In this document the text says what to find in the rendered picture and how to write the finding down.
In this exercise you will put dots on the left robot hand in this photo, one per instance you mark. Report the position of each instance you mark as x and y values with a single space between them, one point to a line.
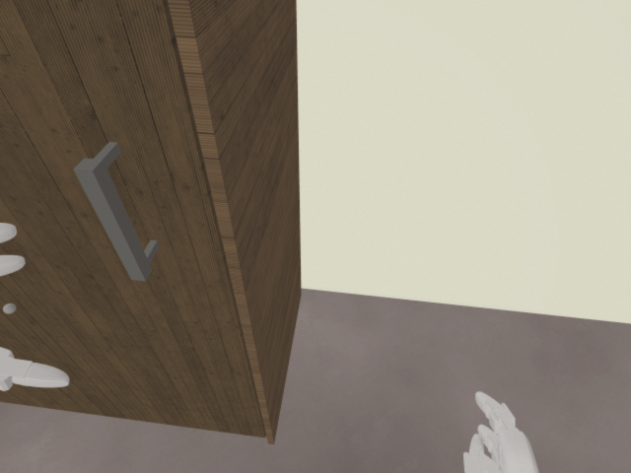
13 370

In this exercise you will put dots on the right robot hand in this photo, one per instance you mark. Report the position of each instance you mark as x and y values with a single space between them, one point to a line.
510 450

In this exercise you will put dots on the handle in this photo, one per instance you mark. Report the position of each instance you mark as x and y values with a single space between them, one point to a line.
97 183

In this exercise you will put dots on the wardrobe door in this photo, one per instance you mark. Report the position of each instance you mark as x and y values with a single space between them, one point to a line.
75 75

